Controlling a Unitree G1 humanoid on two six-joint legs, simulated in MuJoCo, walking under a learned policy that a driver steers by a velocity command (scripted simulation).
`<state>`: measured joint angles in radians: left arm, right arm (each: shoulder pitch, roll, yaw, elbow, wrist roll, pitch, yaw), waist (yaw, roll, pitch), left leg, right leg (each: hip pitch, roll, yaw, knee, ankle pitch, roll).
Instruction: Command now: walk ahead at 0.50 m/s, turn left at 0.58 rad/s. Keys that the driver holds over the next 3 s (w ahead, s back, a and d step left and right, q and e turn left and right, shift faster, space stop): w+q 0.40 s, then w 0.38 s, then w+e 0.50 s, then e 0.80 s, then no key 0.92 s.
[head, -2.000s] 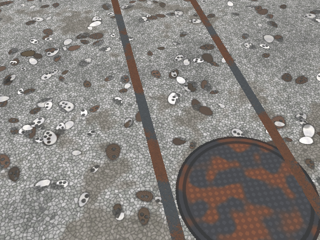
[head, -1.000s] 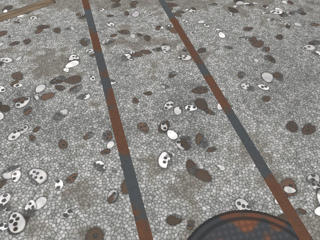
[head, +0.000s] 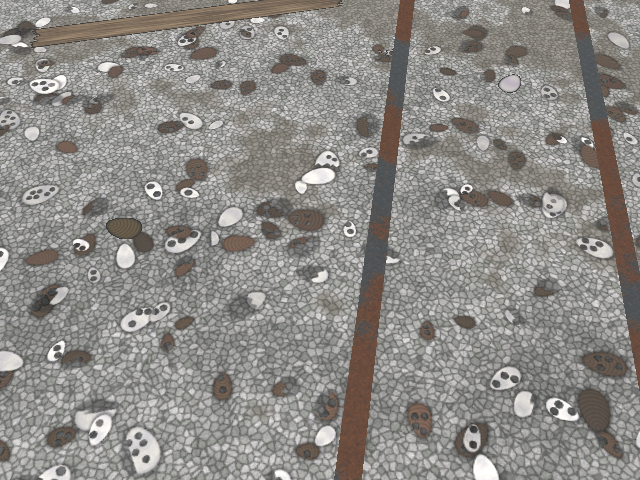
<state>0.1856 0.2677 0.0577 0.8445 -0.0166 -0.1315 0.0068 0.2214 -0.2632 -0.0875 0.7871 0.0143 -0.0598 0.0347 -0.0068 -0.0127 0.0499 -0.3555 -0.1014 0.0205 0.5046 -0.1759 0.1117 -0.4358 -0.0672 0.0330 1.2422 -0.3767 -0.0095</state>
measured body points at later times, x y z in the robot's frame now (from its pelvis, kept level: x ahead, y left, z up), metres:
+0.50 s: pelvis +0.28 -0.04 +0.00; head +0.30 -0.03 +0.45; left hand +0.35 +0.26 -0.09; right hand +0.44 -0.28 -0.11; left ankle +0.17 +0.07 -0.64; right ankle +0.35 -0.13 -0.73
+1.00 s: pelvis +0.50 +0.10 +0.01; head +0.52 +0.12 +0.46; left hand +0.48 +0.38 -0.13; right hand +0.72 -0.11 -0.08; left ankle +0.51 +0.20 -0.73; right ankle +0.48 -0.07 -0.64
